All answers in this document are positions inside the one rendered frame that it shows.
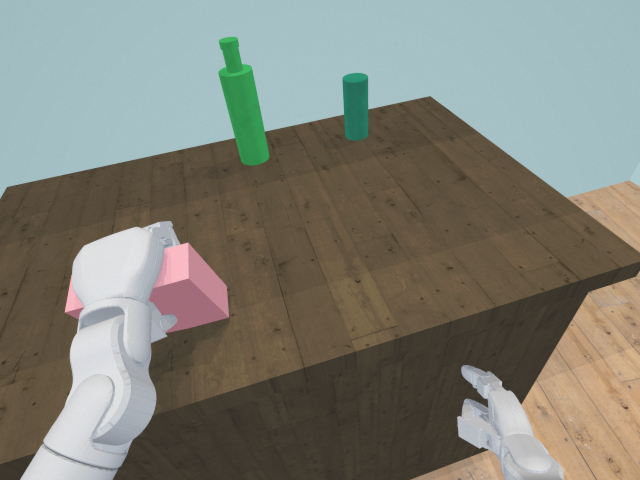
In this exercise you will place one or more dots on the sponge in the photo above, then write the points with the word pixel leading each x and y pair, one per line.
pixel 186 287

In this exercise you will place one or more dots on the robot left forearm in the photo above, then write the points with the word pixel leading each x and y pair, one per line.
pixel 112 398

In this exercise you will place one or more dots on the robot right forearm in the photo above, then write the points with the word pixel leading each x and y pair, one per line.
pixel 523 457

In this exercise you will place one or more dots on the robot left hand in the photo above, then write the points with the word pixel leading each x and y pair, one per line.
pixel 126 265

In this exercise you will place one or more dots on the robot right hand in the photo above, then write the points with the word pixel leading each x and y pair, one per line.
pixel 486 427

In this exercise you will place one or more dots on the table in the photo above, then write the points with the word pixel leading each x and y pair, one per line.
pixel 361 276

